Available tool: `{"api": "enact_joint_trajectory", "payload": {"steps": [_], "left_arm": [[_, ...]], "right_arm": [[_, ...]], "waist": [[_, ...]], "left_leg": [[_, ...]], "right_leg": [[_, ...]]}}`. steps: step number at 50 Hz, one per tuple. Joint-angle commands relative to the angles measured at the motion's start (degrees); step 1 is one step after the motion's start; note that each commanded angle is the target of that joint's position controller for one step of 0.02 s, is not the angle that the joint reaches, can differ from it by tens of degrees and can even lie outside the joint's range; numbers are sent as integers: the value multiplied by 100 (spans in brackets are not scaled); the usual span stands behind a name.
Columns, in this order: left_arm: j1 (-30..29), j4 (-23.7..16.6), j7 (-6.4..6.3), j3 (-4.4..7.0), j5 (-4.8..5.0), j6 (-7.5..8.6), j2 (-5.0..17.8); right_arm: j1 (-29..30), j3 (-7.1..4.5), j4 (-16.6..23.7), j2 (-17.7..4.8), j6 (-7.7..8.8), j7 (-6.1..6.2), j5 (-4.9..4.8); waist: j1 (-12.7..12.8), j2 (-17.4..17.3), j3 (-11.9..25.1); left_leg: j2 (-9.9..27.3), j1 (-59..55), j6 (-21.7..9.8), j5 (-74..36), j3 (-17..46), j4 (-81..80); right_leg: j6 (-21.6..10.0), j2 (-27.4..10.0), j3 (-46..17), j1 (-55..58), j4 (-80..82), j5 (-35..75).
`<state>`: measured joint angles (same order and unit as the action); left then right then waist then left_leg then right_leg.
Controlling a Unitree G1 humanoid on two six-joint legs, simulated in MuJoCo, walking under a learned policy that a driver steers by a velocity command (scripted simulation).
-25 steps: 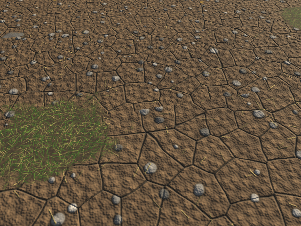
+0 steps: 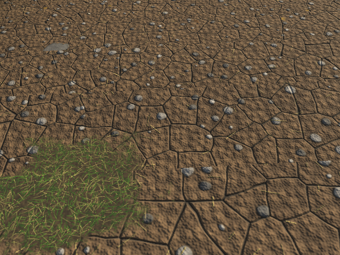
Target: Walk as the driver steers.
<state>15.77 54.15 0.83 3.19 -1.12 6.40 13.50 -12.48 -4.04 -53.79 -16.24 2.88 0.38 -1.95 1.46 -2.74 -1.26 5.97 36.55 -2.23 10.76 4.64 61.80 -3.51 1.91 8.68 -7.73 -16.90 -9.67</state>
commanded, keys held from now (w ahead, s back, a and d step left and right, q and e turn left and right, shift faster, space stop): w+q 0.78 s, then w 0.22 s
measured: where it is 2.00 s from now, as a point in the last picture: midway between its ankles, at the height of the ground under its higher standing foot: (127, 212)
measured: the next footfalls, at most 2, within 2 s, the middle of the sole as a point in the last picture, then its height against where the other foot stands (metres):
left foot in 0.32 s outside the picture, level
right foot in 0.78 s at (173, 218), level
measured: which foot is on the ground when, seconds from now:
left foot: up 0.00-0.30, down 0.32-0.78, up 0.80-1.00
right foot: down 0.00-0.32, up 0.34-0.76, down 0.78-1.00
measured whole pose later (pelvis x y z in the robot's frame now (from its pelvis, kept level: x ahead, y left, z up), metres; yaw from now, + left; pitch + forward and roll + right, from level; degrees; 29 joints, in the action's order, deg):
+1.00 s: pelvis +0.55 +0.12 -0.01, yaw +31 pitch +1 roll -2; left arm 17.3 46.7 1.4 3.9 -0.4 5.5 13.9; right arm -15.4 -4.1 -42.2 -16.4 2.0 0.6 -1.2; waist 1.8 -2.0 -0.6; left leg 2.6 32.4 -1.6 19.0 4.1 62.7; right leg -2.4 2.5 1.9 -13.4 -22.5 -10.6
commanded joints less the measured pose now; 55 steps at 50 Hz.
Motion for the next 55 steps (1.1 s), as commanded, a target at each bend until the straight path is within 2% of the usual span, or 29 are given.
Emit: {"api": "enact_joint_trajectory", "payload": {"steps": [1,5,10,13,14,15,16,17,18,19,20,21,22,24,27,30,34,37,38,39,40,41,42,43,44,46,48,51,55], "left_arm": [[-234,-285,-107,157,-20,92,753],[-41,-240,-211,187,39,32,899],[394,-94,-240,253,138,-185,1007],[188,-206,-289,325,202,-316,1258],[90,-251,-303,340,207,-364,1331],[-44,-303,-309,324,238,-378,1325],[59,-456,-299,244,106,-302,1098],[468,-763,-192,18,61,-77,324],[-201,-903,-97,109,296,189,850],[-543,-1026,-65,133,445,281,918],[-577,-987,-106,134,353,303,870],[-601,-939,-158,206,179,251,964],[-475,-929,-156,240,145,164,971],[-419,-997,-162,233,86,27,826],[-1012,-1251,-184,167,27,-55,646],[-1600,-1463,-124,88,56,-26,484],[-1976,-1733,-26,125,145,39,637],[-1715,-1761,57,223,174,151,874],[-1274,-1647,54,268,147,179,928],[-592,-1541,28,352,68,206,1114],[397,-1439,-4,433,18,185,1479],[697,-1167,65,494,13,110,1739],[466,-1296,75,348,177,72,1062],[245,-1309,51,267,200,21,767],[-3,-1325,55,230,118,-21,767],[-221,-1265,40,172,13,-29,633],[-165,-1163,48,169,66,6,586],[-11,-1030,22,259,118,-9,888],[258,-866,-31,275,196,-182,1092]], "right_arm": [[-91,-68,295,-164,-13,-22,48],[679,4,599,-25,26,-168,99],[1350,48,1075,15,21,-357,73],[967,-85,1194,-242,-18,-429,54],[395,-199,1104,-444,-29,-426,32],[-506,-385,896,-768,-34,-361,14],[-1223,-577,755,-1374,-94,-206,24],[-884,-588,951,-1750,-43,-200,28],[-1083,-439,972,-1272,-9,-228,102],[-910,-355,958,-917,43,-216,124],[-490,-288,1035,-684,89,-223,91],[-117,-222,1134,-466,106,-202,96],[46,-183,1234,-405,112,-170,157],[-4,-220,1276,-562,129,-108,154],[-310,-284,1243,-788,110,13,124],[-555,-284,1220,-766,25,72,76],[-926,-272,1122,-717,-39,87,21],[-910,-287,1171,-755,-81,145,44],[-788,-266,1225,-704,-93,144,46],[-698,-180,1308,-467,-73,126,68],[-843,-51,1409,-132,-54,117,189],[-1883,4,1475,34,-4,100,-36],[-1758,-93,1216,-570,-5,100,-80],[-1007,-146,1316,-767,-28,76,-31],[-641,-138,1397,-681,-37,83,36],[-537,-156,1460,-557,-7,48,65],[-623,-112,1434,-358,-15,24,57],[-95,-9,1620,-193,6,-4,127],[559,87,1758,-64,130,-73,182]], "waist": [[-182,608,-110],[54,490,-322],[220,438,-506],[-162,748,-38],[-504,809,296],[-1005,679,764],[-1149,-207,1274],[-439,-1277,1928],[-862,-529,2099],[-798,-293,1349],[-492,317,799],[-288,344,573],[-120,259,465],[-11,228,364],[-154,127,173],[-407,-120,128],[-564,-262,135],[-366,-439,191],[-118,-489,334],[219,-351,827],[507,509,1669],[-31,2618,2148],[139,1638,1487],[305,965,700],[196,512,324],[-57,714,72],[-150,849,145],[-45,675,76],[149,755,95]], "left_leg": [[156,369,69,-861,251,-588],[84,278,52,-1597,-242,-1813],[-56,653,-170,-968,-643,-2434],[-589,-393,-460,-111,-1170,-2419],[-822,-1163,-610,61,-1268,-2460],[-1024,-2534,-841,-326,-1186,-2948],[-36,-4188,-1231,-446,430,-3122],[1291,-5839,-2483,198,3913,-4010],[1329,-5905,-2317,340,4102,-4557],[1145,-5374,-2038,95,3168,-4491],[845,-4420,-1778,-423,2427,-4491],[611,-3672,-1606,-899,1901,-4548],[473,-3169,-1576,-1168,1684,-4682],[355,-2655,-1608,-1668,1443,-4824],[97,-2292,-1472,-1922,1034,-4856],[-212,-2100,-1155,-1443,823,-4670],[-1,-2469,-1033,-811,1400,-4225],[188,-2887,-955,-789,1952,-3713],[42,-2829,-846,-960,1922,-3393],[-264,-2462,-645,-1002,1672,-2473],[-741,-1640,-368,220,962,-693],[-1262,220,-85,2522,602,906],[-805,864,-18,2187,780,1498],[-663,1001,5,1621,597,1569],[-504,795,9,1245,449,1372],[-211,362,18,858,416,712],[-105,149,60,836,187,226],[85,284,121,214,-2,-895],[-356,-724,290,-900,-414,-2411]], "right_leg": [[-659,-1581,-646,5,1057,1282],[-539,-1563,-95,247,1154,1340],[-481,-1884,229,1390,601,2276],[-312,-1896,461,1529,-520,4900],[-233,-1830,512,1391,-1372,5459],[-31,-1599,610,833,-2629,5044],[250,-1240,622,-697,-4530,2452],[590,141,-378,-3030,-6541,-2335],[416,-84,-1453,-3681,-6759,-2257],[254,-362,-1398,-4008,-6514,-1873],[223,-647,-1385,-3763,-5884,-1426],[262,-826,-1353,-3340,-5359,-1178],[314,-913,-1370,-2959,-5151,-1001],[499,-909,-1257,-2723,-4642,-812],[710,-742,-1101,-2770,-3437,88],[697,-420,-1031,-2352,-2092,1271],[578,-222,-1176,-2131,-1348,1374],[336,-171,-1236,-1825,-1099,655],[196,-120,-1122,-1223,-878,662],[-62,-485,-1396,-41,-948,697],[-413,-1565,-2553,1468,-1013,509],[-1372,-2673,-5518,2721,-204,-1087],[-1211,-2530,-5565,2367,75,-2478],[-960,-2234,-4534,1620,94,-2341],[-859,-1971,-3860,865,184,-1675],[-823,-1562,-2972,99,366,-576],[-916,-1447,-2563,-73,521,-7],[-1019,-1503,-2188,-56,738,488],[-820,-1160,-1497,-410,352,2439]]}}
Velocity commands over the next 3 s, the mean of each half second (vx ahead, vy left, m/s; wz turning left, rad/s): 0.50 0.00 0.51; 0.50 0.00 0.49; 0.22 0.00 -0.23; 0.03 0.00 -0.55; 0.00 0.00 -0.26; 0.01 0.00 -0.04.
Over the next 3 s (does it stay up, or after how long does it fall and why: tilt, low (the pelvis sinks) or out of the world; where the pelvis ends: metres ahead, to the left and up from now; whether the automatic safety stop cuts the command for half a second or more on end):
stays up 0.65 0.22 -0.01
